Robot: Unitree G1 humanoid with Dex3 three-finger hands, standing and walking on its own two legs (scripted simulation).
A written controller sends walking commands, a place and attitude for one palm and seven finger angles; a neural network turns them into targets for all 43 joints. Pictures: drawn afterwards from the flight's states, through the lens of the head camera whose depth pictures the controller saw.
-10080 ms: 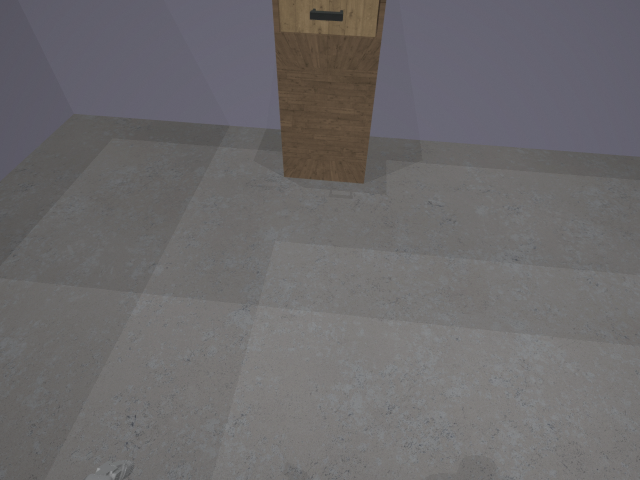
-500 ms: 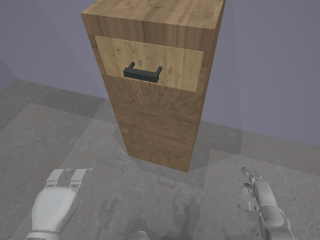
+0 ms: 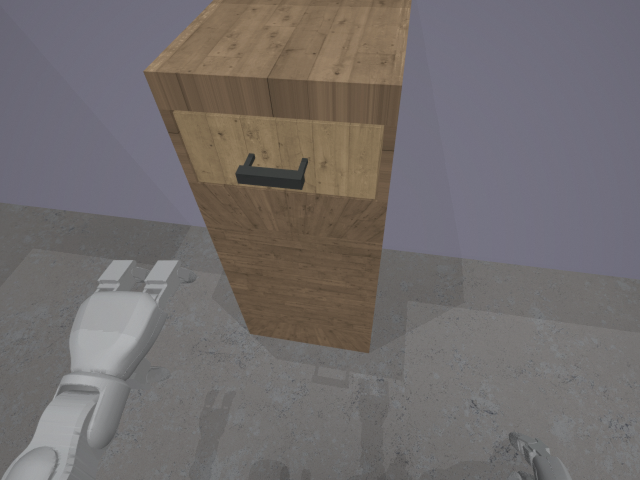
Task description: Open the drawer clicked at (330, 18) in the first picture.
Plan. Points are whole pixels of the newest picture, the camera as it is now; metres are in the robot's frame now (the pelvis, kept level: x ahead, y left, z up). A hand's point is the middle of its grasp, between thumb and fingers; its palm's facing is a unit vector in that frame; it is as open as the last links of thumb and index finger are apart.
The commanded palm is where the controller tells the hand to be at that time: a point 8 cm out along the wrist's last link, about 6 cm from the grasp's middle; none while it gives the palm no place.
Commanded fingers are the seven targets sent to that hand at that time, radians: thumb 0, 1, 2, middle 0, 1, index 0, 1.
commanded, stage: raise the hand with hooked fingers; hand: left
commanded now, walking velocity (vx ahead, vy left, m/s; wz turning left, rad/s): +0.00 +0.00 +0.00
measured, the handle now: (273, 169) +0.60 +0.15 +0.03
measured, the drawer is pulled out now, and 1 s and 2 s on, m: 0.00 0.00 0.00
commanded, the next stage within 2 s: move the hooked fingers above the handle in 0.86 s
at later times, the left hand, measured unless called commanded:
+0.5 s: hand (108, 259) +0.30 +0.26 +0.15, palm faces +0.06 -0.04 -1.00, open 13.8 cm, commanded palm +0.27 +0.26 +0.20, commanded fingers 0.00 -0.50 0.30 -0.30 -1.20 -0.30 -1.20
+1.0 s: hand (131, 270) +0.29 +0.24 +0.14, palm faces +0.05 -0.06 -1.00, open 13.8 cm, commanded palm +0.28 +0.24 +0.20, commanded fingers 0.00 -0.50 0.30 -0.30 -1.20 -0.30 -1.20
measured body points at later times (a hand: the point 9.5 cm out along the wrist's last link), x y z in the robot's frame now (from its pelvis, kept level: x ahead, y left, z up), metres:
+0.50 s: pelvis +0.00 +0.01 +0.02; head +0.01 -0.01 +0.47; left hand +0.29 +0.26 +0.20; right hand +0.21 -0.18 -0.08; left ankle +0.00 +0.10 -0.72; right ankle +0.00 -0.12 -0.72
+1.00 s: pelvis -0.01 -0.01 +0.02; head +0.01 -0.05 +0.47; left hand +0.29 +0.24 +0.19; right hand +0.19 -0.24 -0.10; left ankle +0.00 +0.10 -0.72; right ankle +0.00 -0.12 -0.72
